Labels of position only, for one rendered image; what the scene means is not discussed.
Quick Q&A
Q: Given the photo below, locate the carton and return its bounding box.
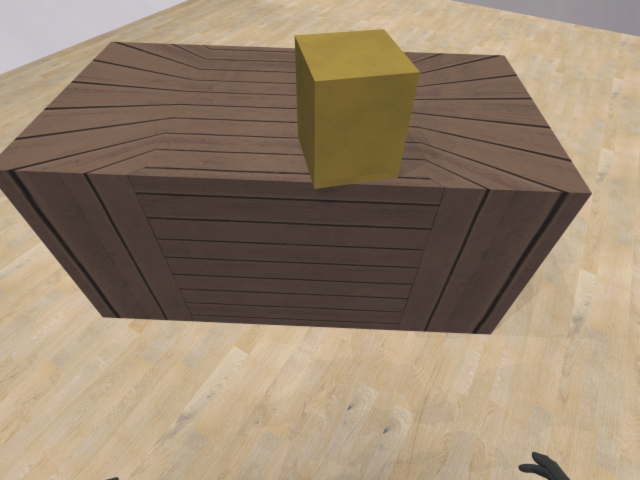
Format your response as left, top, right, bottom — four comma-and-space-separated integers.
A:
295, 29, 420, 189

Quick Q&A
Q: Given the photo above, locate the pedestal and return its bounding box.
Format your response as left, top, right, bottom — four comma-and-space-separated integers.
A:
0, 42, 592, 335

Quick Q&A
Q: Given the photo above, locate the right robot hand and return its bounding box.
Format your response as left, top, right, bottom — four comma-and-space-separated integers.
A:
518, 452, 570, 480

